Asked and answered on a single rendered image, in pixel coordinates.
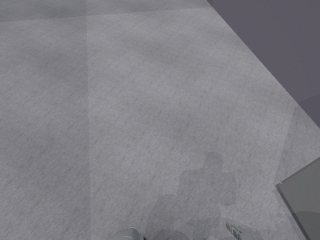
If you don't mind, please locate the left robot thigh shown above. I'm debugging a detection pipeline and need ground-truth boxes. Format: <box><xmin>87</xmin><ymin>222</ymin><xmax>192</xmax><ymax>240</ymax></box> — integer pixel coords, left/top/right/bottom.
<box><xmin>109</xmin><ymin>228</ymin><xmax>144</xmax><ymax>240</ymax></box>

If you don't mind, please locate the robot right hand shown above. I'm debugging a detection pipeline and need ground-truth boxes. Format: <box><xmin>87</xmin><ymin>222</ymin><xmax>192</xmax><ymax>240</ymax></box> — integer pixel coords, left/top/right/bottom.
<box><xmin>226</xmin><ymin>222</ymin><xmax>253</xmax><ymax>240</ymax></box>

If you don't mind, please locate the fridge door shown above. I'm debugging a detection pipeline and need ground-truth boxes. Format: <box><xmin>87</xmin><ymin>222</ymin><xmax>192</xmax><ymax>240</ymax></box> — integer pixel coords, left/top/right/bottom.
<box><xmin>279</xmin><ymin>160</ymin><xmax>320</xmax><ymax>240</ymax></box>

